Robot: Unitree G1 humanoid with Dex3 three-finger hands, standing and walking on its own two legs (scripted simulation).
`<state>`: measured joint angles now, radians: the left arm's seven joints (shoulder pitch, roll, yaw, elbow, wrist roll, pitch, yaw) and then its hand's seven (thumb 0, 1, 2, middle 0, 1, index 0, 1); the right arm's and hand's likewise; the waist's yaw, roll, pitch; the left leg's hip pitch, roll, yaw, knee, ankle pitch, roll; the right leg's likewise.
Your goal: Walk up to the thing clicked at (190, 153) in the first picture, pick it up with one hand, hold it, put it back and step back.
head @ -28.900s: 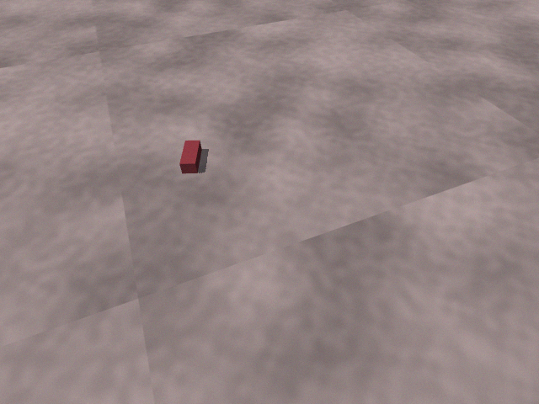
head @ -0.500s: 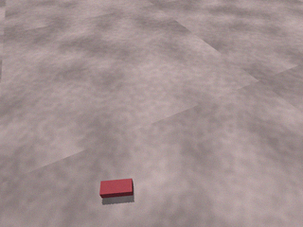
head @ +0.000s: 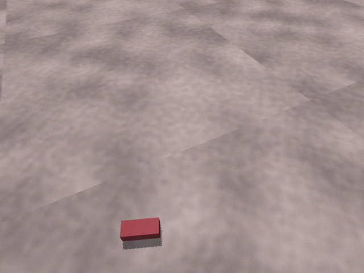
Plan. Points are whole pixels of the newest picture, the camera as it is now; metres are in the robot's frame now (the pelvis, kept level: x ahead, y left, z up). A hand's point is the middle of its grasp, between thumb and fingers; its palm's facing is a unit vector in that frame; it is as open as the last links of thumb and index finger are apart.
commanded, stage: stand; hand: left
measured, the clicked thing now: (140, 229) +0.49 +0.23 -0.75
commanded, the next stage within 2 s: none
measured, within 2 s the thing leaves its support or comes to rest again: neither
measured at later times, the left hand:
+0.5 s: hand out of the picture +0.08 +0.25 -0.16, palm faces -0.03 -0.94 -0.35, open 7.4 cm
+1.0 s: hand out of the picture +0.08 +0.25 -0.15, palm faces -0.03 -0.94 -0.35, open 7.4 cm
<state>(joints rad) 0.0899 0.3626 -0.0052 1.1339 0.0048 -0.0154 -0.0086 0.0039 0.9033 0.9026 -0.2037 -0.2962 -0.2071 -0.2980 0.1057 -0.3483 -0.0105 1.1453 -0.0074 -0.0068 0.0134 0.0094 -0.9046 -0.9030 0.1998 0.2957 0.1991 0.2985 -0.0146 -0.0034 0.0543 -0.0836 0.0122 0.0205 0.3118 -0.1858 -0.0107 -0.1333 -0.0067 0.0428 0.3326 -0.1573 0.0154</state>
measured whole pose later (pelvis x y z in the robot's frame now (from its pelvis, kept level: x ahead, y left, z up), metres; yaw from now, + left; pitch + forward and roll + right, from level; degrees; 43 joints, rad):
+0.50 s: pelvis +0.00 +0.00 +0.00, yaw +1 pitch -2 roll +0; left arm 0.11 0.36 -0.01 1.13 0.00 -0.01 -0.01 0.00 0.90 0.90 -0.20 -0.30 -0.21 -0.30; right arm 0.10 -0.35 -0.01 1.14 -0.01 0.00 0.01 0.01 -0.90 -0.90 0.20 0.30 0.20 0.30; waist -0.01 0.00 0.06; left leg -0.09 0.01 0.01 0.31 -0.19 -0.01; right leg -0.13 -0.01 0.03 0.33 -0.16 0.01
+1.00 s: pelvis +0.01 +0.00 +0.00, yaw +1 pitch -2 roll +0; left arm 0.11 0.36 -0.01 1.12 0.01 -0.01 -0.01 0.00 0.90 0.90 -0.20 -0.30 -0.21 -0.30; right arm 0.11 -0.35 -0.01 1.14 -0.01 0.00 0.01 0.01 -0.90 -0.90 0.20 0.30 0.20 0.30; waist -0.01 0.00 0.06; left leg -0.08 0.02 0.01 0.31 -0.19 -0.02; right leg -0.12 0.00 0.03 0.33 -0.17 0.01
